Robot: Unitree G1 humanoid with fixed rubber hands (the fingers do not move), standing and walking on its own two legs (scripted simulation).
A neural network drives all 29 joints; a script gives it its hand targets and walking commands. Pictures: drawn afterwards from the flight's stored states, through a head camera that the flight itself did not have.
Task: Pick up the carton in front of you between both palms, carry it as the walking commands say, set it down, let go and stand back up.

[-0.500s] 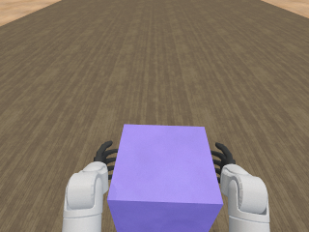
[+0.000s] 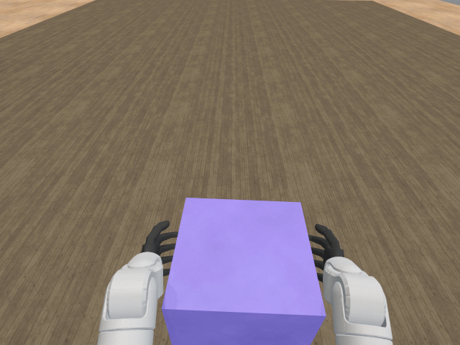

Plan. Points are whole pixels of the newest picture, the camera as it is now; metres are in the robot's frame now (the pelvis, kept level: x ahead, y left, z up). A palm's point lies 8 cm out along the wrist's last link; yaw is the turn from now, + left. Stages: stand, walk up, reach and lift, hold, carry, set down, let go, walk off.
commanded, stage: carry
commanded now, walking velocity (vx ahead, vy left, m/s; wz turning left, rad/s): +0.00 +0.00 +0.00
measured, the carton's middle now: (239, 287) +0.27 +0.00 -0.01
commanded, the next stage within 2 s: hold in 0.82 s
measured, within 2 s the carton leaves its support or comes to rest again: neither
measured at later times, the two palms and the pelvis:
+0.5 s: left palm (149, 273) +0.26 +0.15 +0.04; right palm (326, 277) +0.26 -0.15 +0.04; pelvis -0.04 +0.01 +0.00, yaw +0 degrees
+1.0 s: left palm (129, 290) +0.23 +0.18 +0.04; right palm (311, 281) +0.25 -0.12 +0.04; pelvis -0.04 +0.01 +0.01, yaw +5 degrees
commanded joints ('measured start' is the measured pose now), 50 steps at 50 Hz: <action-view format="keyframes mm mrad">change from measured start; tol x8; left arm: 1 -481 -837 -612 -34 -292 -74 -230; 17 -630 -887 -389 305 -117 -408 -256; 41 -577 -897 -473 211 -168 -354 -253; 44 -467 -877 -404 239 -116 -393 -240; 50 -553 -902 -444 224 -149 -415 -235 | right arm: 1 -478 831 624 -24 298 -73 231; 18 -618 893 400 320 116 -414 252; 41 -556 893 478 222 165 -350 249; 42 -467 917 474 198 167 -342 250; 50 -526 889 507 165 163 -380 256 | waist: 1 2 -4 -154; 41 4 -10 -191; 42 -16 99 5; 43 2 118 -51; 50 4 1 -83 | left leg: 1 -60 108 -91 -109 278 11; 15 -102 101 -106 -145 132 32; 41 -77 102 -105 -116 237 37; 42 -168 -76 -273 -218 437 54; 43 -183 -72 -287 -222 464 59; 46 58 -99 -280 -219 483 45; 50 31 -94 -282 -225 427 29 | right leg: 1 167 -106 128 -72 270 -4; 14 157 -106 142 -119 145 -2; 41 171 -108 130 -95 226 5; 42 472 175 263 -88 344 -15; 43 559 150 291 -87 413 -11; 46 423 159 285 -134 391 18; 50 468 170 278 -147 310 11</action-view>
